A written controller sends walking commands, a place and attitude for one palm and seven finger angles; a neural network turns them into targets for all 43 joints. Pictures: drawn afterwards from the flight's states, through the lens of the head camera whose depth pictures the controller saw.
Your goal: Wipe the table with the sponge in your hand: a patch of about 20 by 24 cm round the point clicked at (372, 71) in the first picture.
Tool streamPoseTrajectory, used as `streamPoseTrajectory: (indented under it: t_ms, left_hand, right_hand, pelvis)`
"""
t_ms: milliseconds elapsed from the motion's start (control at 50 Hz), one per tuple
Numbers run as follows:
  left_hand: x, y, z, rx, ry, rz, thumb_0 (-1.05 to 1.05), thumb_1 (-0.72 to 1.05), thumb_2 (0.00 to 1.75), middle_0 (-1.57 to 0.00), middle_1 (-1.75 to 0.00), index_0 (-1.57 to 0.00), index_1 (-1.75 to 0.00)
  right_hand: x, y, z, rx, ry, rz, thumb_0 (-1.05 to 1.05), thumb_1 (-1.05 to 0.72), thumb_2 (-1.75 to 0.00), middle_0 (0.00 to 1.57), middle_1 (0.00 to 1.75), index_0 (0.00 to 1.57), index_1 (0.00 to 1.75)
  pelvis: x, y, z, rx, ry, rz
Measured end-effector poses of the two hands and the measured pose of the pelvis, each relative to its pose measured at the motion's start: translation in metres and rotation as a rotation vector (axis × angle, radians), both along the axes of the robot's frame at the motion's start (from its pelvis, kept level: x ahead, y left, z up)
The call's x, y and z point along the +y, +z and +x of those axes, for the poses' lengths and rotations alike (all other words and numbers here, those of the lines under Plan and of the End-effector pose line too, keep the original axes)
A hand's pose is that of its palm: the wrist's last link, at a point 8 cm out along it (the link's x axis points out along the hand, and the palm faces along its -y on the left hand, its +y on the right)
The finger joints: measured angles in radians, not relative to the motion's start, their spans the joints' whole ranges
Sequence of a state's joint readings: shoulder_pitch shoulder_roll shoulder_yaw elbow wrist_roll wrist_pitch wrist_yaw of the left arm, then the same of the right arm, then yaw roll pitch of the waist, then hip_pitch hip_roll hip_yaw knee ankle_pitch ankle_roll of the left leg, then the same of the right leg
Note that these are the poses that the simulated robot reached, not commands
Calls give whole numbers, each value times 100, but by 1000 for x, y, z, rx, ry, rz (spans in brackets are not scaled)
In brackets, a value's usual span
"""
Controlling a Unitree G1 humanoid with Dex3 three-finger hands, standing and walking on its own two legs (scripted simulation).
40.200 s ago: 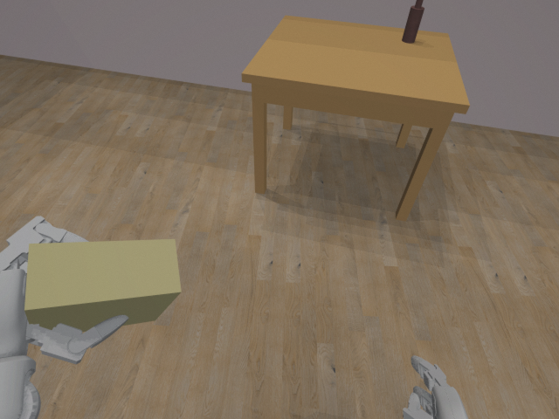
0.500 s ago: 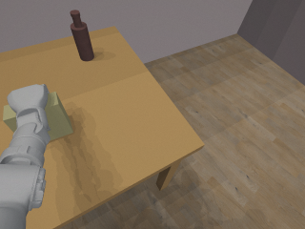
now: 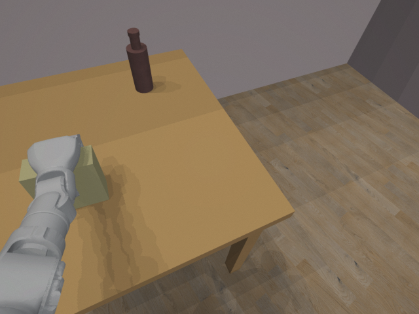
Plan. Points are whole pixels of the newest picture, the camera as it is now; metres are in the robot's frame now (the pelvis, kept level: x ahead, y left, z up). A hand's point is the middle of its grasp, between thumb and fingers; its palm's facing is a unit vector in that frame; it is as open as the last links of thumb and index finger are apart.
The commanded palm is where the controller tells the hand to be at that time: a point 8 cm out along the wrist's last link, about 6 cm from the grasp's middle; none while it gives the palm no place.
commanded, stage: wipe back along the first lane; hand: left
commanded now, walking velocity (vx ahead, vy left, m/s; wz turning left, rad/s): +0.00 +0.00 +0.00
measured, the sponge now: (72, 187) +0.38 +0.33 -0.05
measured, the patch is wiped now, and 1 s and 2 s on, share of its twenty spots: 1.00 1.00 1.00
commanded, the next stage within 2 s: lift the sponge slowly off the table in 1.34 s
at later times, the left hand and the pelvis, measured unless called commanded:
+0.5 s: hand (69, 182) +0.36 +0.31 +0.00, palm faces -0.08 -0.01 -1.00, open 10.3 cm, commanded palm +0.32 +0.27 +0.03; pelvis +0.00 +0.00 +0.00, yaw +0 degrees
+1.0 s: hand (73, 209) +0.30 +0.28 +0.01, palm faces -0.05 -0.05 -1.00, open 10.3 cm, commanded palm +0.26 +0.26 +0.03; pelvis +0.01 -0.01 +0.01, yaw +1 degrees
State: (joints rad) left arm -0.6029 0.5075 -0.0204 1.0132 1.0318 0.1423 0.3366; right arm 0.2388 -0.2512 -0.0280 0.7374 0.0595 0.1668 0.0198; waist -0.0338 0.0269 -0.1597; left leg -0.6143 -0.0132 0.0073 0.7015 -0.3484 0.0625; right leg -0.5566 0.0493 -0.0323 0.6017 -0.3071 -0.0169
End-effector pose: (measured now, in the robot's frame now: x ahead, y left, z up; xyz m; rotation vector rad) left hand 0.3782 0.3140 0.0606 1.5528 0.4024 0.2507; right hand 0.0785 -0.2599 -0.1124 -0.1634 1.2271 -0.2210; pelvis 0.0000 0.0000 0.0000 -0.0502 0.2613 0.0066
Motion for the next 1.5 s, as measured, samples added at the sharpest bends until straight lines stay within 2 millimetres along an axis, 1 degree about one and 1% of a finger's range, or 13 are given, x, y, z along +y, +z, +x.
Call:
streamPoseTrajectory:
  t_ms: [240,380,520,780,860,920,1040,1180,1320,1420,1500]
  left_hand:
    - [-6,-2,-11,-5,-1,6,0,-50,106,-68,-136,-69,-139]
    - [-11,-1,-19,-12,-2,3,0,-50,106,-67,-136,-68,-139]
    - [-17,-1,-30,-22,2,0,0,-49,106,-67,-137,-68,-139]
    - [-35,0,-64,-51,25,-18,0,-49,106,-66,-137,-67,-140]
    - [-38,0,-74,-50,30,-27,0,-48,106,-66,-137,-67,-140]
    - [-41,0,-81,-49,31,-30,0,-48,106,-66,-137,-67,-140]
    - [-46,0,-94,-47,31,-35,0,-48,106,-66,-137,-67,-140]
    - [-54,-1,-105,-48,26,-29,0,-48,106,-66,-138,-67,-140]
    - [-63,-1,-123,-68,16,-30,0,-48,106,-65,-138,-67,-140]
    - [-67,-1,-134,-67,21,-33,0,-48,106,-65,-138,-66,-141]
    - [-68,-1,-136,-56,33,-39,0,-48,106,-65,-138,-66,-141]
  right_hand:
    - [7,-2,-2,-2,2,11,1,-91,-90,21,30,20,30]
    - [9,-2,7,-21,5,21,1,-91,-90,20,30,20,30]
    - [12,3,30,-70,26,32,1,-91,-90,20,30,20,30]
    - [22,19,89,-220,102,60,1,-91,-90,20,30,20,30]
    - [24,25,102,-262,122,62,1,-91,-90,20,30,20,30]
    - [24,28,107,-285,134,63,1,-91,-90,20,30,20,30]
    - [22,30,108,-304,141,62,1,-91,-90,20,30,20,30]
    - [17,26,98,-295,133,67,1,-91,-90,20,30,20,30]
    - [14,24,91,-301,116,77,1,-91,-90,20,30,20,30]
    - [13,26,92,-320,116,78,1,-91,-90,20,30,20,30]
    - [13,29,95,-334,126,72,1,-91,-90,20,30,20,30]
  pelvis:
    - [2,0,-4,-13,2,2]
    - [3,2,-1,-25,-1,4]
    - [3,4,4,-43,2,7]
    - [-1,7,10,-89,11,15]
    - [-4,7,9,-104,13,18]
    - [-5,8,8,-113,13,20]
    - [-9,9,5,-126,12,24]
    - [-12,8,1,-133,8,27]
    - [-14,9,-2,-146,-3,30]
    - [-16,9,-5,-161,-4,33]
    - [-18,9,-9,-168,-1,36]
